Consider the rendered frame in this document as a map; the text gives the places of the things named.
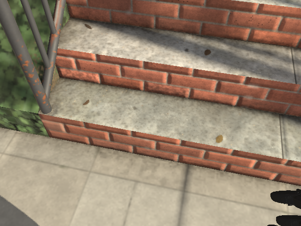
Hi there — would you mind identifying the robot right hand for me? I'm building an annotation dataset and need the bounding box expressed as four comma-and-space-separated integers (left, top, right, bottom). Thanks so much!
267, 188, 301, 226

